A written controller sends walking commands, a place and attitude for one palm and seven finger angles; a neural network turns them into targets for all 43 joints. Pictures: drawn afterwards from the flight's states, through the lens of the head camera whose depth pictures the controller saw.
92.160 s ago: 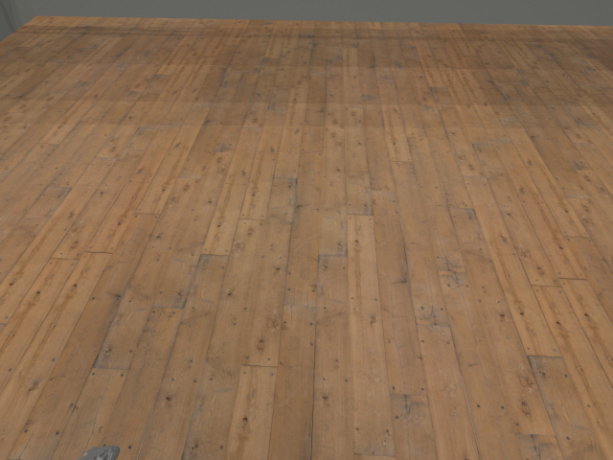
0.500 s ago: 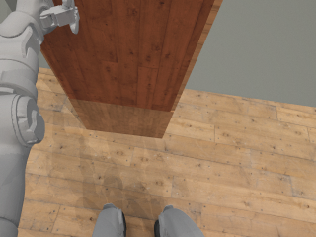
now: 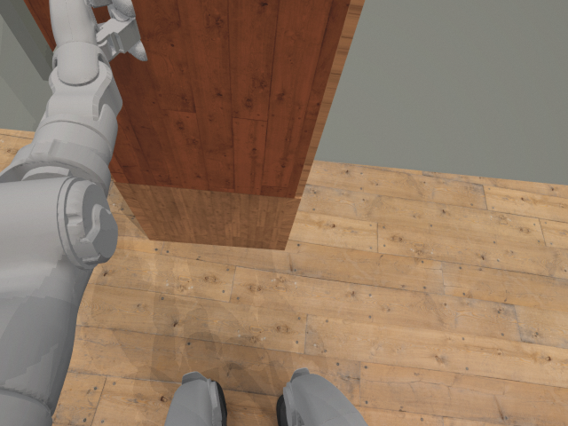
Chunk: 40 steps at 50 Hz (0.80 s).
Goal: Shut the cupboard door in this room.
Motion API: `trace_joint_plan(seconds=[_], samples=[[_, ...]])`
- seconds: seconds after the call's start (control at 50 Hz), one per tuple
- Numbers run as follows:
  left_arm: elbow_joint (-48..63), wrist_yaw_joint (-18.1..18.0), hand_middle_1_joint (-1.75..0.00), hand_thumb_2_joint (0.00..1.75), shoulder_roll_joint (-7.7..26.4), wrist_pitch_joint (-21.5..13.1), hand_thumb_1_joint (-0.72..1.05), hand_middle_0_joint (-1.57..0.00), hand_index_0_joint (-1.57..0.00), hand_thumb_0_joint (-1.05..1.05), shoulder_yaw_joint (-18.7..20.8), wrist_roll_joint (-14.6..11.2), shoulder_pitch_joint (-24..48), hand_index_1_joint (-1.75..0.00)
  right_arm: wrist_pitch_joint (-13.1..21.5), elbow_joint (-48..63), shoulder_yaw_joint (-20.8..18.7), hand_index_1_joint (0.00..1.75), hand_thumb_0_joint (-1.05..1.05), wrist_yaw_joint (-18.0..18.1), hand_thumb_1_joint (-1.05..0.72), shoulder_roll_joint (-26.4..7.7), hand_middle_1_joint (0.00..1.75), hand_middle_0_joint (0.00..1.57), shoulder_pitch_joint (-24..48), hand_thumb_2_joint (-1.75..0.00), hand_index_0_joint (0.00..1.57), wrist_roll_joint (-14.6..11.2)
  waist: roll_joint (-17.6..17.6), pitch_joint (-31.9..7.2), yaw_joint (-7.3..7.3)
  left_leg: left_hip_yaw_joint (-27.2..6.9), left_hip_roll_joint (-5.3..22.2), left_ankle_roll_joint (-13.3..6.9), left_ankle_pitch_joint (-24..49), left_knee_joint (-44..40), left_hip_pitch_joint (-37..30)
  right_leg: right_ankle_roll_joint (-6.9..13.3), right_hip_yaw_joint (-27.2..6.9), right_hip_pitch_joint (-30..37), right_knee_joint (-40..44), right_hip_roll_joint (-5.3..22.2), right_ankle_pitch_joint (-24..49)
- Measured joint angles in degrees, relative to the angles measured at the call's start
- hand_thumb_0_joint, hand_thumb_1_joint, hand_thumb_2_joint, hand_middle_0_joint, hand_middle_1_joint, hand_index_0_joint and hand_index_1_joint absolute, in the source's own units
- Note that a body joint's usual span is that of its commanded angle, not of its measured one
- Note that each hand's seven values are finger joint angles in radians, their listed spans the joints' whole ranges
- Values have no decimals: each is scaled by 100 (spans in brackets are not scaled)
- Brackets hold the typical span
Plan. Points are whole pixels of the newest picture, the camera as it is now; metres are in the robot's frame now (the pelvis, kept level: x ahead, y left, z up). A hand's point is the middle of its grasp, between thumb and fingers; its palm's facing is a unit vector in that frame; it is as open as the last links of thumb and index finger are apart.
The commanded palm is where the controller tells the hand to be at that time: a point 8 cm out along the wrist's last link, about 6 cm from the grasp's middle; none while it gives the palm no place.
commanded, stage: pull the fist back off the door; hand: left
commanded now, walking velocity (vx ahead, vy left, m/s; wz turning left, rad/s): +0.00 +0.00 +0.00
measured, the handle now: (33, 20) +0.63 +0.20 +0.14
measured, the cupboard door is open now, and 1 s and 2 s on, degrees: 0 0 0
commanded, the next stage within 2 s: draw the hand back to the body in 0.42 s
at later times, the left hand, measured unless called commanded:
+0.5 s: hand (134, 68) +0.54 +0.09 +0.15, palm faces +0.08 -1.00 -0.01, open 3.1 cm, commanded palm +0.51 +0.13 +0.15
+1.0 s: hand (71, 129) +0.42 +0.13 +0.18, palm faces +0.07 -1.00 -0.03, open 3.1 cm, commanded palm +0.38 +0.19 +0.19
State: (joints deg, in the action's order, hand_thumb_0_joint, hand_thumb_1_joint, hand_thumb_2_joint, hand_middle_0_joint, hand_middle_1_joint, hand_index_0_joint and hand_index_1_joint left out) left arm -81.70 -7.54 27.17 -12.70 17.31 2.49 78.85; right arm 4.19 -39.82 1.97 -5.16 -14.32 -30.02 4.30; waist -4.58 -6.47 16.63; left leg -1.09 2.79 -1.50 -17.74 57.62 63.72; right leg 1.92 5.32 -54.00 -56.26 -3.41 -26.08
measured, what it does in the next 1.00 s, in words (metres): rises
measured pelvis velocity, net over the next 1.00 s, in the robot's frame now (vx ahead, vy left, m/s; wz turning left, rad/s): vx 0.05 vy -0.03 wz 0.02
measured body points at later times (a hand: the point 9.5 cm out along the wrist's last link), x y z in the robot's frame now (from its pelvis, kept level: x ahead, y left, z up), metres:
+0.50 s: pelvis +0.05 -0.01 +0.03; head +0.12 -0.01 +0.48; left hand +0.53 +0.14 +0.15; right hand +0.09 -0.27 -0.09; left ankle +0.08 +0.10 -0.66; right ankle +0.00 -0.11 -0.66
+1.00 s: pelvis +0.05 -0.03 +0.05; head +0.06 -0.05 +0.50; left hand +0.41 +0.19 +0.18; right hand +0.16 -0.28 -0.06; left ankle +0.08 +0.10 -0.66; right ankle +0.00 -0.11 -0.66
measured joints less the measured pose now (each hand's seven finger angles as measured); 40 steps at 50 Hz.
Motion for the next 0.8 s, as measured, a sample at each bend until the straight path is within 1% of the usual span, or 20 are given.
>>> trace_joint_plan(seconds=[0.1, 0.16, 0.22, 0.28, 0.36, 0.42, 0.46, 0.54, 0.62, 0.7, 0.8], samples=[[438, 45, -150, 93, -240, -222, 90, -129, -130, 1, 181, -117, -641, -150, -81, -22, -91, 30, 0, 11, -90, -60, 30, 20, -178, -90, 21, -25, -4, -1, -115, 134, 33, -4, -17, -245, -368, -13, -144, 310, 240, -21, 35], [826, 72, -150, 92, -469, -367, 90, -129, -130, 1, 266, -184, -1168, -150, -158, -11, -168, 30, 0, 18, -90, -75, 30, 20, -214, -90, 21, -53, 18, -25, -228, 214, 49, 3, -47, -411, -660, -13, -231, 570, 409, -32, 42], [1179, 100, -150, 91, -702, -475, 90, -129, -130, 1, 243, -255, -1687, -150, -239, 13, -236, 30, 0, 28, -90, -77, 30, 20, -180, -90, 20, -100, 48, -57, -356, 266, 48, 14, -87, -560, -970, -9, -289, 865, 568, -32, 27], [1510, 126, -150, 91, -915, -535, 90, -129, -130, 2, 144, -346, -2138, -150, -301, 47, -289, 30, 0, 52, -91, -68, 30, 20, -57, -90, 20, -161, 83, -72, -484, 280, 32, 31, -129, -680, -1264, 1, -307, 1164, 704, -22, -3], [1951, 162, -150, 90, -1186, -574, 90, -129, -130, 2, -133, -495, -2629, -150, -338, 99, -351, 30, 1, 81, -91, -59, 30, 20, 207, -90, 20, -241, 117, -95, -675, 265, -7, 53, -181, -787, -1583, 17, -294, 1500, 825, 7, -58], [2159, 194, -150, 90, -1378, -566, 90, -130, -130, 2, -348, -583, -2856, -150, -348, 129, -376, 30, 0, 110, -91, -59, 30, 20, 471, -90, 20, -294, 141, -101, -816, 242, -42, 69, -206, -842, -1778, 27, -271, 1706, 876, 34, -101], [2174, 205, -150, 90, -1478, -534, 90, -130, -130, 2, -424, -611, -2903, -150, -355, 150, -373, 30, 0, 133, -91, -60, 30, 20, 662, -90, 20, -321, 165, -108, -888, 227, -67, 79, -212, -870, -1870, 35, -254, 1799, 885, 54, -126], [2061, 197, -150, 90, -1580, -516, 90, -130, -130, 2, -554, -627, -2843, -150, -341, 212, -361, 30, 0, 176, -91, -56, 30, 20, 1005, -90, 20, -353, 190, -108, -973, 190, -106, 104, -207, -889, -1955, 56, -213, 1881, 856, 86, -170], [2150, 277, -150, 90, -1597, -544, 90, -130, -130, 2, -460, -633, -2891, -150, -375, 311, -334, 30, 0, 205, -91, -28, 30, 20, 1191, -90, 20, -374, 215, -123, -1023, 217, -110, 131, -189, -934, -2023, 84, -239, 1902, 819, 94, -187], [2782, 493, -150, 90, -1570, -481, 90, -130, -130, 2, -352, -716, -3512, -150, -498, 461, -300, 30, 0, 231, -91, -11, 30, 20, 1124, -90, 20, -454, 189, -159, -1118, 313, -88, 152, -160, -1123, -2317, 96, -342, 2120, 933, 81, -155], [3816, 746, -150, 90, -1555, -113, 90, -129, -130, 2, -480, -982, -4545, -150, -633, 526, -252, 30, 1, 325, -91, -20, 30, 20, 948, -90, 20, -619, 144, -99, -1279, 336, -89, 166, -76, -1449, -2862, 97, -373, 2643, 1243, 73, -61]])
